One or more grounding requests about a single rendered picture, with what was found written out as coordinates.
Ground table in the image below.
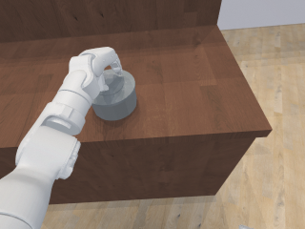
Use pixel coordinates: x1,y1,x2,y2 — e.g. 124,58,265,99
0,0,273,205

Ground pot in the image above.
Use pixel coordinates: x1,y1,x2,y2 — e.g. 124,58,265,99
92,89,137,121

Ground robot left upper arm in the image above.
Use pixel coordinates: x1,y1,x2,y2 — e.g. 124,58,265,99
0,124,81,229

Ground robot left hand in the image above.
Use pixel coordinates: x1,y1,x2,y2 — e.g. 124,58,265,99
79,47,123,92

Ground lid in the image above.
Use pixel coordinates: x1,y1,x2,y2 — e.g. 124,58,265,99
91,69,135,108

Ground left robot forearm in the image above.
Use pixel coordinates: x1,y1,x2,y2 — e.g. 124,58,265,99
15,52,105,166

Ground knob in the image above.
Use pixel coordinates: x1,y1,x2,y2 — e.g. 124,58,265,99
103,72,119,90

